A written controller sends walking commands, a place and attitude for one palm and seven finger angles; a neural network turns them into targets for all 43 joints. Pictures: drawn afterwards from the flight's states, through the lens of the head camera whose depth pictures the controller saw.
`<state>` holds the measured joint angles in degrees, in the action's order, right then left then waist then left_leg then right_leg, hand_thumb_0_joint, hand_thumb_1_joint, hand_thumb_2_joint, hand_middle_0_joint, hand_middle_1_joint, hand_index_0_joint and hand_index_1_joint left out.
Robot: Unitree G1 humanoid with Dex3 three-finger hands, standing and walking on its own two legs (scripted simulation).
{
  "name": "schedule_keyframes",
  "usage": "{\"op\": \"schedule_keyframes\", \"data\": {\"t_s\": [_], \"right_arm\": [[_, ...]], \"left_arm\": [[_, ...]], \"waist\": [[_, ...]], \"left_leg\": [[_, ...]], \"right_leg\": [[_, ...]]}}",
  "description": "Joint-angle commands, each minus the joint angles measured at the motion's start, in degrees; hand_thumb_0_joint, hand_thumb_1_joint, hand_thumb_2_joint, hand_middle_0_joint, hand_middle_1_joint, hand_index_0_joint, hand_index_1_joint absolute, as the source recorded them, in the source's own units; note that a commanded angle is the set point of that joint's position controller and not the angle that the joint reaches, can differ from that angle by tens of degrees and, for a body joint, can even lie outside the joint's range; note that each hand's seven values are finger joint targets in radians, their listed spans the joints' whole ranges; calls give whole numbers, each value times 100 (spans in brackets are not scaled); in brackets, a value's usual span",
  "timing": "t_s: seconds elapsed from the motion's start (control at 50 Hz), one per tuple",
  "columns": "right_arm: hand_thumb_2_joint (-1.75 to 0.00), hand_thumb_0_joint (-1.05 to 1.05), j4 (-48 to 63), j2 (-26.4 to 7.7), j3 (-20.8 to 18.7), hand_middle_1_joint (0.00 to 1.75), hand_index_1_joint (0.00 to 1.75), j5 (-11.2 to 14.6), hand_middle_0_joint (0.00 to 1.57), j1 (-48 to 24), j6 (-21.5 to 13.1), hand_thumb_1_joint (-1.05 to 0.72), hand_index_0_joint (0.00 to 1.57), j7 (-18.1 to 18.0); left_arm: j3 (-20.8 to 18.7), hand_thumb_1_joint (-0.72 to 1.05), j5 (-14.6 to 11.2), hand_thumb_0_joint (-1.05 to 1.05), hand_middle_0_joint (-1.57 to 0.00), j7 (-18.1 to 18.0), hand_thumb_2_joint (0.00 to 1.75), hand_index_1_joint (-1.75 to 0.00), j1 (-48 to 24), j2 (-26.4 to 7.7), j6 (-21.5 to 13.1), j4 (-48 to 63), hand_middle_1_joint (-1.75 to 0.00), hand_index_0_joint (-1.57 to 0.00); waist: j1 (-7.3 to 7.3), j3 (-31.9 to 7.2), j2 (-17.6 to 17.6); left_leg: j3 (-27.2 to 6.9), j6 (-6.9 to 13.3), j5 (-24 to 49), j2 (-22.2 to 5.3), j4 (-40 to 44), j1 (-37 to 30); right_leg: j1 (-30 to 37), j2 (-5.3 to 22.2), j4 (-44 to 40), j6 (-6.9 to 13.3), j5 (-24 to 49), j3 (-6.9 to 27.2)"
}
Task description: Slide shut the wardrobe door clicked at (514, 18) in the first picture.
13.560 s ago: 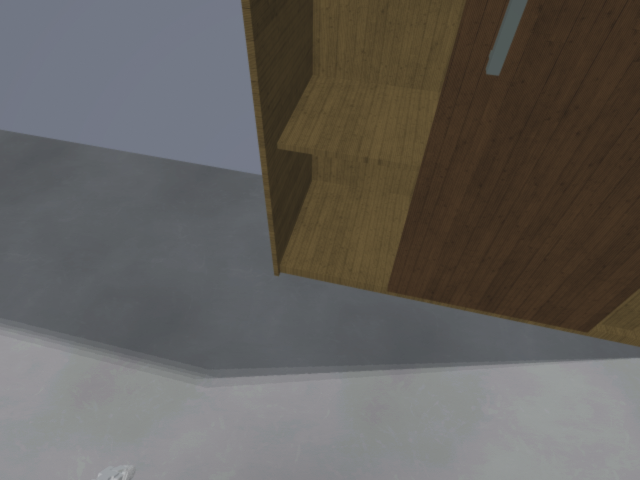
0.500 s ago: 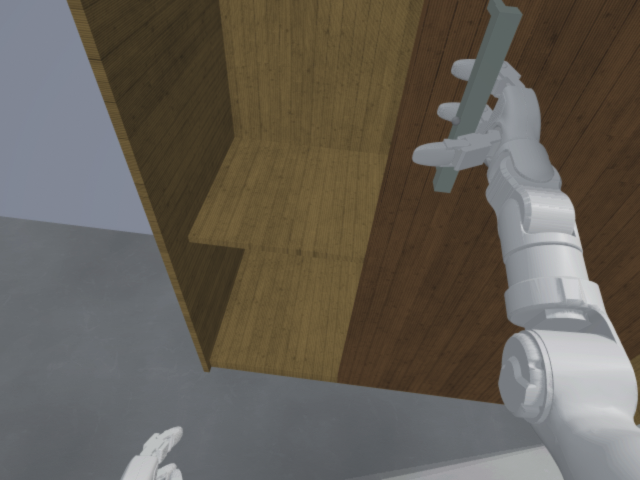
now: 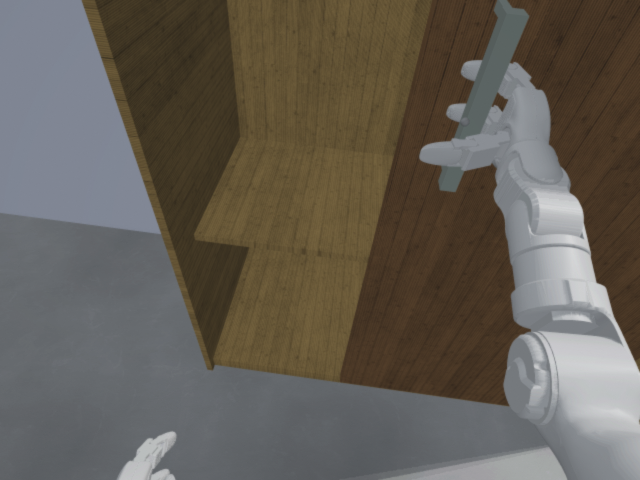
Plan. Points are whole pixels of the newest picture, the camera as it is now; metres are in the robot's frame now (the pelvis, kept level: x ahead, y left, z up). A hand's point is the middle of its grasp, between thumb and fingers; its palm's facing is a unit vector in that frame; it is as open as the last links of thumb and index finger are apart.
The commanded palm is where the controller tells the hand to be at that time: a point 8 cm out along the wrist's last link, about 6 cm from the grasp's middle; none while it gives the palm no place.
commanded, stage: grip the handle and tug to test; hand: right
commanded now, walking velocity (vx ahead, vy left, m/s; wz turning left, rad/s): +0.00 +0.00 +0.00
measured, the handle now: (472, 105) +0.52 -0.13 +0.25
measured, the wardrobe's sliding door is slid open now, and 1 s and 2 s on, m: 0.41 0.41 0.41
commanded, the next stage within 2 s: tug the door sideways, standing still in 1.32 s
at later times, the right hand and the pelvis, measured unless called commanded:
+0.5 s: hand (467, 120) +0.46 -0.11 +0.25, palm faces +0.03 +1.00 +0.01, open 7.2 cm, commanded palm +0.43 -0.17 +0.24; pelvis +0.00 +0.00 +0.00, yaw +1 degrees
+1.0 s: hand (464, 120) +0.46 -0.11 +0.26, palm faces +0.03 +1.00 +0.01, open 6.1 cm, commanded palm +0.43 -0.17 +0.24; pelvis +0.01 +0.00 +0.00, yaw +1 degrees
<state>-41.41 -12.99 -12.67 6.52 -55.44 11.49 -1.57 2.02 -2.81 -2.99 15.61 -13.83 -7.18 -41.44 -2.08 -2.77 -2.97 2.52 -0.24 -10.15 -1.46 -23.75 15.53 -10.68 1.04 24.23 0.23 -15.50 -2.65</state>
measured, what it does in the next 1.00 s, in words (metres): stands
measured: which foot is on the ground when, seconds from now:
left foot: down 0.00-1.00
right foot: down 0.00-1.00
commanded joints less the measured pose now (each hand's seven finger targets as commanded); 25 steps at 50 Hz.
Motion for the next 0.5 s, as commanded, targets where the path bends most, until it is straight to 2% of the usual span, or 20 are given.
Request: {"op": "schedule_keyframes", "data": {"t_s": [0.0, 0.02, 0.04, 0.12, 0.16, 0.18, 0.22, 0.28, 0.32, 0.34, 0.36, 0.38, 0.4, 0.42, 0.44, 0.48], "right_arm": [[-42, 0, 1149, -1122, -214, 124, 124, 67, 33, -3042, -426, 22, 33, 92], [-44, 0, 925, -1262, -298, 125, 125, 35, 33, -2947, -402, 17, 33, 92], [-46, 0, 923, -1248, -221, 125, 125, 10, 34, -3111, -417, 13, 34, 104], [-54, 0, 1344, -1078, -80, 128, 128, -1, 36, -3299, -563, -6, 36, 99], [-58, 0, 1439, -1127, -179, 129, 129, 46, 37, -3166, -587, -15, 37, 116], [-60, 0, 1399, -1040, -157, 130, 130, 85, 38, -3045, -556, -20, 38, 136], [-64, 0, 1226, -1240, -328, 131, 131, 97, 38, -2846, -503, -29, 38, 142], [-70, 0, 1462, -1219, -251, 133, 133, 28, 40, -2984, -514, -43, 40, 128], [-74, 0, 1600, -1330, -371, 135, 135, 16, 41, -2712, -502, -53, 41, 124], [-76, 0, 1614, -1243, -324, 135, 135, 49, 42, -2705, -479, -57, 42, 135], [-78, 0, 1577, -1230, -294, 136, 136, 50, 42, -2736, -450, -62, 42, 139], [-80, 0, 1513, -1135, -242, 137, 137, 68, 43, -2702, -401, -67, 43, 145], [-82, 0, 1578, -1230, -303, 137, 137, 75, 43, -2787, -393, -71, 43, 141], [-84, 0, 1540, -1483, -533, 138, 138, 44, 44, -2607, -372, -76, 44, 114], [-86, 0, 1627, -1449, -463, 139, 139, 30, 44, -2647, -358, -81, 44, 123], [-90, 0, 1833, -1314, -372, 140, 140, 24, 45, -2635, -339, -90, 45, 123]], "left_arm": [[-208, 90, -5, 0, -20, -72, 90, -30, -299, -660, -262, 722, -30, -20], [-200, 90, -1, 0, -20, -75, 90, -30, -271, -691, -236, 693, -30, -20], [-189, 90, -10, 0, -20, -78, 90, -30, -262, -690, -234, 686, -30, -20], [-220, 90, 3, 0, -20, -52, 90, -30, -275, -654, -300, 756, -30, -20], [-230, 90, 6, 0, -20, -40, 90, -30, -261, -647, -316, 747, -30, -20], [-228, 90, 4, 0, -20, -31, 90, -30, -269, -648, -324, 758, -30, -20], [-225, 90, 9, 0, -20, -32, 90, -30, -266, -696, -292, 744, -30, -20], [-226, 90, 5, 0, -20, -19, 90, -30, -270, -671, -298, 768, -30, -20], [-240, 90, 22, 0, -20, -5, 90, -30, -309, -687, -274, 817, -30, -20], [-226, 90, 1, 0, -20, -5, 90, -30, -357, -664, -269, 827, -30, -20], [-222, 90, 1, 0, -20, -9, 90, -30, -335, -668, -259, 813, -30, -20], [-228, 90, -9, 0, -20, -14, 90, -30, -349, -664, -254, 810, -30, -20], [-234, 90, -3, 0, -20, -18, 90, -30, -320, -680, -252, 804, -30, -20], [-247, 90, 21, 0, -20, -30, 90, -30, -328, -711, -227, 812, -30, -20], [-229, 90, 6, 0, -20, -33, 90, -30, -359, -692, -208, 832, -30, -20], [-235, 90, 10, 0, -20, -17, 90, -30, -373, -661, -207, 864, -30, -20]], "waist": [[18, -1793, 656], [49, -1635, 704], [-8, -1563, 568], [17, -1936, 281], [34, -2081, 419], [39, -2028, 551], [102, -1859, 667], [66, -1886, 471], [160, -2010, 486], [126, -1924, 405], [103, -1861, 524], [82, -1780, 493], [71, -1853, 572], [153, -1869, 616], [129, -1898, 486], [132, -1977, 454]], "left_leg": [[-42, 140, 1447, 126, 110, -1050], [-32, 147, 1299, 116, 144, -1044], [-41, 144, 1194, 116, 166, -944], [-46, 181, 1434, 115, 95, -1065], [-28, 180, 1687, 140, 37, -1160], [-26, 162, 1729, 140, 51, -1161], [-15, 171, 1610, 137, 78, -1204], [-17, 167, 1633, 135, 70, -1145], [-19, 185, 1747, 134, 44, -1311], [-26, 177, 1748, 133, 58, -1258], [-11, 168, 1713, 142, 63, -1232], [-19, 162, 1693, 144, 78, -1151], [-22, 151, 1654, 140, 92, -1174], [-18, 167, 1673, 135, 71, -1275], [-35, 161, 1723, 126, 72, -1297], [-8, 172, 1922, 132, 22, -1313]], "right_leg": [[225, -65, -212, 171, 1502, 100], [99, -74, -242, 166, 1388, 117], [99, -69, -271, 165, 1287, 118], [349, -82, -189, 153, 1597, 133], [420, -65, -161, 143, 1830, 149], [377, -67, -165, 155, 1816, 124], [218, -68, -209, 157, 1694, 133], [284, -69, -211, 155, 1734, 117], [305, -68, -202, 150, 1882, 116], [309, -68, -209, 152, 1842, 90], [269, -58, -222, 147, 1803, 106], [263, -57, -213, 157, 1762, 80], [268, -60, -215, 159, 1711, 87], [230, -51, -213, 162, 1778, 94], [246, -62, -224, 159, 1792, 68], [343, -51, -190, 144, 2017, 76]]}}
